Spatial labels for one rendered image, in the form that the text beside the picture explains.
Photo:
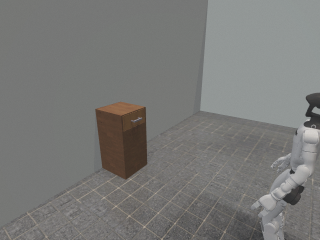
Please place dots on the robot right forearm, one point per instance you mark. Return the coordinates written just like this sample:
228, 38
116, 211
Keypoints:
288, 157

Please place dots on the robot left hand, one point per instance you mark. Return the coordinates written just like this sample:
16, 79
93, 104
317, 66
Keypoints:
267, 202

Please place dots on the cabinet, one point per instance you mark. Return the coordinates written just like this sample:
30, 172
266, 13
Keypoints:
123, 153

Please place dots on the robot right thigh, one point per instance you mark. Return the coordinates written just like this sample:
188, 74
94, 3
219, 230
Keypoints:
278, 181

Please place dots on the drawer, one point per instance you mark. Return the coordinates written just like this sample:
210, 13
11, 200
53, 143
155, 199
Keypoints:
127, 123

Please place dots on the right robot shin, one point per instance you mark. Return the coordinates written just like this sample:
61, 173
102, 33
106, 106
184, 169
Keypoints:
280, 220

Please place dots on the left robot upper arm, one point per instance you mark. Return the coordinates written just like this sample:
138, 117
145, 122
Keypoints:
310, 141

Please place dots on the robot right hand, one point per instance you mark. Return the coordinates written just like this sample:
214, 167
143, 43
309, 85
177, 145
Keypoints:
284, 163

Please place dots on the robot left forearm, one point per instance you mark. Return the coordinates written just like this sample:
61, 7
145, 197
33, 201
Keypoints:
295, 180

